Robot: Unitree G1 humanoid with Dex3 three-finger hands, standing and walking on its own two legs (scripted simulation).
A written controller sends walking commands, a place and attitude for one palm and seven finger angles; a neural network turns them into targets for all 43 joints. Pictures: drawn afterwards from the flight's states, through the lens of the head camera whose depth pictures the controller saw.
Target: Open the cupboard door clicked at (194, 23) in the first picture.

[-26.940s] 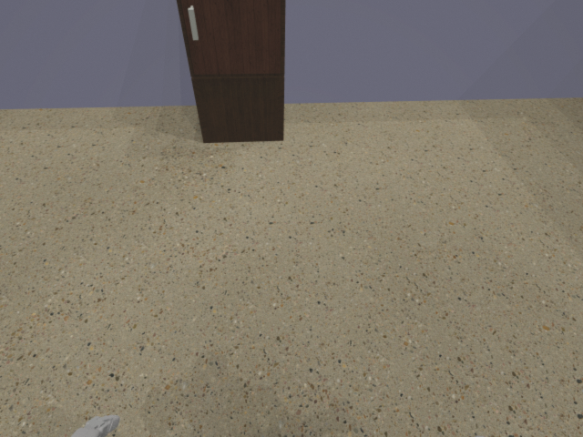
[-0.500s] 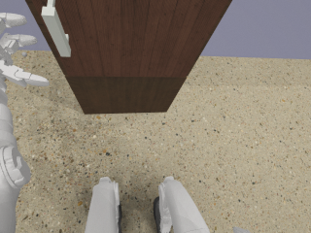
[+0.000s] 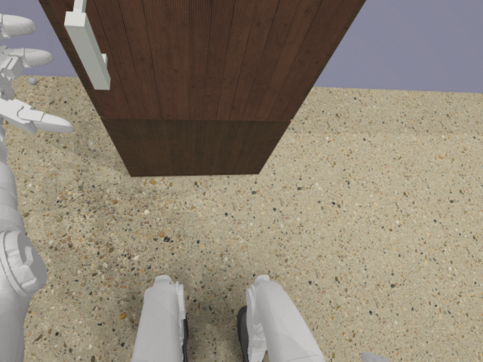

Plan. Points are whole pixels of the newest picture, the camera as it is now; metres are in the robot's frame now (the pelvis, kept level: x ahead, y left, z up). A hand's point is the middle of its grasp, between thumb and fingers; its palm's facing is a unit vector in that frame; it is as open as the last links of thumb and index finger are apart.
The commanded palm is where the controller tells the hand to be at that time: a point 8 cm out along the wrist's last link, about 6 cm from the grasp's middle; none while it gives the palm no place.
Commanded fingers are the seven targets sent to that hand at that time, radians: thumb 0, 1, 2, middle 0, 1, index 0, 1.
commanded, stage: move the hooked fingers beside the handle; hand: left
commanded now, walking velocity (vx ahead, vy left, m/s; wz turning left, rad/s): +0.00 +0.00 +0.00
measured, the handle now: (92, 44) +0.57 +0.21 +0.05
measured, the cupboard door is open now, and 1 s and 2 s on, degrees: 0 0 0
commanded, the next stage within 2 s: slide the fingers in behind the handle in 0.08 s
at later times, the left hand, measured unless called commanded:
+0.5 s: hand (51, 89) +0.50 +0.25 +0.05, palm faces +0.04 -1.00 +0.00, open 14.0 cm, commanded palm +0.49 +0.27 +0.05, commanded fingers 0.00 -0.50 0.30 -0.30 -1.20 -0.30 -1.20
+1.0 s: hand (81, 85) +0.50 +0.21 +0.05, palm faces +0.07 -1.00 -0.01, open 14.0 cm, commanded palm +0.49 +0.24 +0.05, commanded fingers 0.00 -0.50 0.30 -0.30 -1.20 -0.30 -1.20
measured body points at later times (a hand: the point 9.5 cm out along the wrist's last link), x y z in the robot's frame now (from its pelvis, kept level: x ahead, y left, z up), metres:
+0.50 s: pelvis +0.00 +0.00 +0.01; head +0.17 +0.05 +0.42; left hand +0.49 +0.31 +0.05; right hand +0.05 -0.26 -0.10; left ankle +0.05 +0.10 -0.58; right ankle +0.03 -0.13 -0.58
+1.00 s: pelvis +0.00 -0.01 +0.01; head +0.17 +0.03 +0.42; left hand +0.50 +0.27 +0.05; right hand +0.04 -0.27 -0.11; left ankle +0.05 +0.10 -0.58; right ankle +0.03 -0.13 -0.58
